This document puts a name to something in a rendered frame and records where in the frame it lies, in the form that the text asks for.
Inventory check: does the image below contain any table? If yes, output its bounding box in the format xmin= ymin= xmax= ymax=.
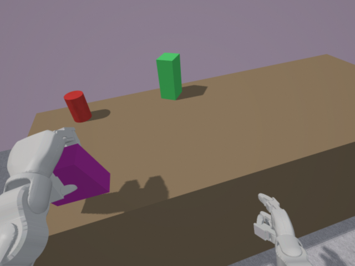
xmin=27 ymin=54 xmax=355 ymax=266

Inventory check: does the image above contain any sponge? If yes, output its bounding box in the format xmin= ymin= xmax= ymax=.
xmin=52 ymin=144 xmax=110 ymax=206

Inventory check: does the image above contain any right robot hand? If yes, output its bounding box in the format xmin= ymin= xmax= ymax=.
xmin=253 ymin=193 xmax=295 ymax=244

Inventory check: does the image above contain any left robot hand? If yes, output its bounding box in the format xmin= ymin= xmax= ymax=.
xmin=7 ymin=127 xmax=81 ymax=203

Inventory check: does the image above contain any robot right forearm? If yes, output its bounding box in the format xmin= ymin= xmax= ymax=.
xmin=275 ymin=234 xmax=313 ymax=266

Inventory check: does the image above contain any robot left forearm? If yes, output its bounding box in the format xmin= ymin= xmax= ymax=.
xmin=0 ymin=173 xmax=52 ymax=266

